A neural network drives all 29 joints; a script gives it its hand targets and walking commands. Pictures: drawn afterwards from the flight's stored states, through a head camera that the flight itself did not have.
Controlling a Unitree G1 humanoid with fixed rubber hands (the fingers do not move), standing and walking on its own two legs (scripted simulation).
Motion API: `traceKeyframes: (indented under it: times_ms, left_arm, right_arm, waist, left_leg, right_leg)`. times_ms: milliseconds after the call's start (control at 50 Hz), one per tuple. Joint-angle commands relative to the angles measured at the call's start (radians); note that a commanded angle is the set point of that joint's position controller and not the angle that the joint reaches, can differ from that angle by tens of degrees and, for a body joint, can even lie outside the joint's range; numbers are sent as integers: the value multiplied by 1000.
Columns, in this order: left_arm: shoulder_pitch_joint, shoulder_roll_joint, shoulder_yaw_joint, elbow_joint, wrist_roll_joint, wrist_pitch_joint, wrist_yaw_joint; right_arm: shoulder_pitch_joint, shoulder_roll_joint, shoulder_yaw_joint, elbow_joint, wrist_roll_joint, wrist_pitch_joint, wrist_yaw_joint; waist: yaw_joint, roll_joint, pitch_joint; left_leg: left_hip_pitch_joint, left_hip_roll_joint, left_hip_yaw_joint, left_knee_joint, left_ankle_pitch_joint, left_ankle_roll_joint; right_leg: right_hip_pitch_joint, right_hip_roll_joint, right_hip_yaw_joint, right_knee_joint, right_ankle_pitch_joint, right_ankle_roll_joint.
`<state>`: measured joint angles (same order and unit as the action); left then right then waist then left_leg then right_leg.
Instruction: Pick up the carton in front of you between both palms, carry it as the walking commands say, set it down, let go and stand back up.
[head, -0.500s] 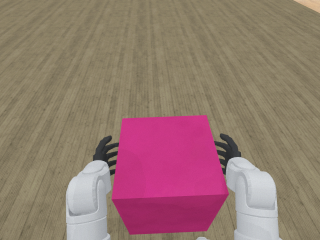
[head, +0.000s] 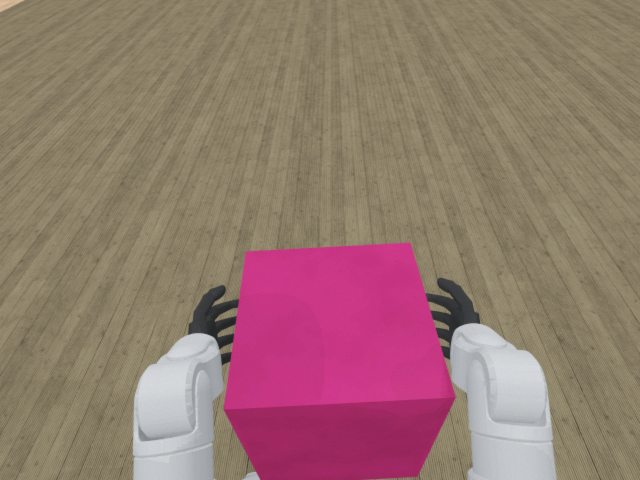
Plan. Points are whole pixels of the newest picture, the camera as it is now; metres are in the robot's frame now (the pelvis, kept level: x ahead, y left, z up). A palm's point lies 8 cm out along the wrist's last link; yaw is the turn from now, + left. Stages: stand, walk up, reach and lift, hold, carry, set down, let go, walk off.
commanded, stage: carry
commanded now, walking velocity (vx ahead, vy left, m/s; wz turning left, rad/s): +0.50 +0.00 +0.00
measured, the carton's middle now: (334, 367) +0.27 +0.00 +0.00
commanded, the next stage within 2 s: none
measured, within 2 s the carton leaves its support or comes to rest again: neither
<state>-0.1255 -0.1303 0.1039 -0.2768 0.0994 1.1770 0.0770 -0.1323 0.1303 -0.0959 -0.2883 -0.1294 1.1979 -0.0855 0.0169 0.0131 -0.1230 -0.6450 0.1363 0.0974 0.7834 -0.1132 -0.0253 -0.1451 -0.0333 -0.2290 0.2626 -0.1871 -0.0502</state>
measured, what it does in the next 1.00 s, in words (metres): walks ahead: left foot, then right foot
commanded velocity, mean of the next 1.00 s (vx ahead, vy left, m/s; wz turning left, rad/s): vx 0.50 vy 0.00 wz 0.00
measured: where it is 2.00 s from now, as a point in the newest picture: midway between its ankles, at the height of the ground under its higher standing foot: (323, 234)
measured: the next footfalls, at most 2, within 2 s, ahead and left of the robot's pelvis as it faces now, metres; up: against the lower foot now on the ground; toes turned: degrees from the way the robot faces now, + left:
left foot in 0.20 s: +0.33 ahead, +0.14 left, +0.00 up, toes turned +10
right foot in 0.72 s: +0.67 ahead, -0.09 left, +0.00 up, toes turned -13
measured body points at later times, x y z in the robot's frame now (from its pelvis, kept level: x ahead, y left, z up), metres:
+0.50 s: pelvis +0.32 +0.06 +0.00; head +0.32 +0.07 +0.45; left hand +0.61 +0.19 +0.07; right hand +0.59 -0.11 +0.08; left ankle +0.29 +0.13 -0.75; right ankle +0.40 -0.11 -0.69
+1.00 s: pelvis +0.65 -0.01 +0.00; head +0.67 -0.03 +0.45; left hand +0.93 +0.15 +0.06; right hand +0.93 -0.16 +0.05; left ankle +0.71 +0.15 -0.68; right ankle +0.63 -0.08 -0.75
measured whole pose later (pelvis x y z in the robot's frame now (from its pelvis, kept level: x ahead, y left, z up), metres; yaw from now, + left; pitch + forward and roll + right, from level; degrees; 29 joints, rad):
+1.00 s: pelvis +0.65 -0.01 +0.00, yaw +0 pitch +4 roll +2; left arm -0.13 -0.13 0.10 -0.31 0.10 1.16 0.08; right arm -0.14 0.13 -0.09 -0.32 -0.13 1.18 -0.09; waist 0.02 0.01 -0.06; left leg -0.62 0.12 0.09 0.91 -0.18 -0.02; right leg -0.17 -0.03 -0.22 0.27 -0.18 -0.06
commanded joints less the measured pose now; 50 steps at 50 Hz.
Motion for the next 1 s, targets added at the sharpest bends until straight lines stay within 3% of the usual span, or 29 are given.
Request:
traceKeyframes:
  times_ms: [0, 120, 160, 180, 200, 220, 240, 260, 280, 300, 340, 400, 500, 600, 640, 660, 680, 700, 720, 740, 760, 800, 820, 840, 900, 980]
  left_arm:
    - [-490, -901, -710, -119, -411, 9, -256]
    - [-461, -806, -677, -83, -372, 59, -231]
    - [-483, -797, -674, -73, -369, 72, -227]
    - [-494, -791, -674, -70, -367, 78, -225]
    - [-515, -793, -680, -75, -372, 86, -225]
    - [-552, -818, -692, -86, -383, 92, -225]
    - [-559, -845, -702, -67, -387, 88, -229]
    - [-576, -878, -706, -70, -398, 78, -234]
    - [-586, -913, -712, -72, -405, 66, -237]
    - [-585, -938, -720, -77, -405, 53, -239]
    - [-579, -959, -735, -92, -395, 31, -234]
    - [-532, -970, -737, -100, -381, 13, -223]
    - [-487, -913, -726, -130, -370, 25, -212]
    - [-482, -856, -711, -108, -373, 60, -220]
    - [-492, -849, -704, -95, -376, 68, -227]
    - [-491, -849, -700, -86, -377, 70, -229]
    - [-485, -853, -695, -71, -376, 70, -233]
    - [-476, -855, -687, -58, -372, 69, -236]
    - [-482, -839, -674, -39, -360, 64, -241]
    - [-460, -874, -672, 0, -366, 53, -243]
    - [-475, -901, -679, -27, -379, 44, -247]
    - [-514, -977, -700, -59, -397, 20, -253]
    - [-527, -998, -708, -73, -403, 9, -255]
    - [-525, -1009, -715, -78, -407, 0, -258]
    - [-472, -995, -718, -86, -411, -13, -265]
    - [-444, -946, -718, -115, -412, -13, -268]
  right_arm:
    - [-499, 910, 718, -114, 410, -10, 237]
    - [-501, 799, 692, -104, 421, 50, 243]
    - [-500, 784, 673, -76, 417, 61, 247]
    - [-487, 778, 659, -53, 414, 65, 248]
    - [-480, 760, 645, -38, 404, 65, 250]
    - [-502, 786, 640, -12, 404, 58, 254]
    - [-493, 821, 638, -13, 419, 53, 256]
    - [-515, 863, 649, -31, 426, 44, 258]
    - [-537, 902, 659, -47, 432, 34, 262]
    - [-558, 936, 670, -65, 439, 24, 265]
    - [-565, 961, 686, -81, 449, 6, 271]
    - [-535, 940, 693, -105, 457, -2, 274]
    - [-500, 869, 691, -142, 454, 10, 269]
    - [-461, 816, 667, -94, 417, 37, 260]
    - [-471, 816, 665, -80, 410, 43, 258]
    - [-481, 817, 665, -78, 409, 45, 259]
    - [-488, 817, 669, -75, 409, 48, 259]
    - [-500, 813, 672, -75, 408, 49, 259]
    - [-519, 834, 687, -80, 420, 54, 257]
    - [-530, 836, 692, -97, 422, 52, 259]
    - [-551, 875, 701, -75, 427, 41, 262]
    - [-566, 935, 712, -84, 436, 12, 266]
    - [-562, 953, 721, -88, 436, -1, 264]
    - [-556, 961, 729, -95, 430, -12, 260]
    - [-491, 982, 738, -90, 414, -35, 248]
    - [-460, 951, 739, -118, 401, -37, 237]
  waist:
    - [-4, -127, -147]
    - [2, -164, -74]
    - [-18, -130, -125]
    - [-37, -71, -204]
    - [-49, 124, -277]
    - [-43, 347, -313]
    - [-43, 286, -297]
    - [-45, 211, -296]
    - [-38, 87, -291]
    - [-30, 48, -275]
    - [-26, 88, -276]
    - [-28, 101, -238]
    - [-34, 96, -164]
    - [-38, 126, -66]
    - [-34, 145, -58]
    - [-26, 158, -87]
    - [-11, 133, -139]
    - [9, 69, -214]
    - [14, -138, -332]
    - [13, -355, -359]
    - [8, -268, -322]
    - [-1, -78, -288]
    - [-6, -64, -278]
    - [-7, -88, -279]
    - [-6, -138, -252]
    - [-4, -139, -177]
  left_leg:
    - [-22, -17, 37, -135, 81, 2]
    - [79, -55, 96, -300, 75, 48]
    - [307, -119, 172, -373, 15, 61]
    - [557, -104, 142, -345, -42, 67]
    - [763, 133, -232, -428, -211, 128]
    - [951, 305, -593, -527, -170, 242]
    - [917, 299, -571, -537, -49, 246]
    - [864, 262, -461, -510, 48, 225]
    - [806, 246, -379, -507, 56, 192]
    - [727, 228, -305, -533, 49, 163]
    - [665, 192, -197, -581, -20, 144]
    - [675, 175, -126, -641, -43, 165]
    - [751, 122, -21, -624, 167, 158]
    - [781, 108, 43, -597, 312, 133]
    - [779, 108, 71, -539, 429, 110]
    - [767, 100, 93, -461, 532, 95]
    - [720, 66, 148, -305, 582, 71]
    - [576, 33, 154, -100, 439, 44]
    - [263, -39, 109, 219, 156, -1]
    - [30, -169, 34, 448, -334, -15]
    - [-36, -111, -77, 565, -347, 21]
    - [-21, -23, -109, 507, -254, 49]
    - [9, 0, -111, 427, -203, 48]
    - [40, -2, -90, 383, -164, 46]
    - [29, -3, -44, 242, -101, 24]
    - [-41, -8, 14, 21, -2, -7]
  right_leg:
    - [184, -233, 155, -138, 73, -75]
    - [246, -225, 96, -33, 259, -44]
    - [190, -182, 24, 175, 397, -8]
    - [53, -148, -4, 366, 360, 22]
    - [-186, -77, -2, 643, 129, 73]
    - [-501, 49, 65, 888, -279, 102]
    - [-581, 1, 188, 1006, -301, 69]
    - [-588, -41, 217, 1032, -268, 44]
    - [-576, -80, 232, 992, -199, 33]
    - [-535, -107, 238, 927, -143, 30]
    - [-492, -103, 205, 839, -69, 41]
    - [-531, -106, 166, 687, 4, 66]
    - [-554, -79, 97, 427, 133, 77]
    - [-496, -44, 42, 259, 201, 39]
    - [-396, -25, 20, 211, 191, 18]
    - [-291, 4, -8, 200, 164, 11]
    - [-119, 52, -56, 162, 127, 9]
    - [113, 12, -7, 171, 61, 10]
    - [402, -282, 430, 136, -90, -106]
    - [491, -409, 769, -24, -17, -191]
    - [452, -394, 670, -9, 113, -184]
    - [305, -333, 465, 18, 253, -118]
    - [240, -313, 400, -11, 206, -84]
    - [205, -294, 342, -29, 163, -66]
    - [181, -267, 254, -91, 98, -75]
    - [228, -238, 185, -114, 174, -89]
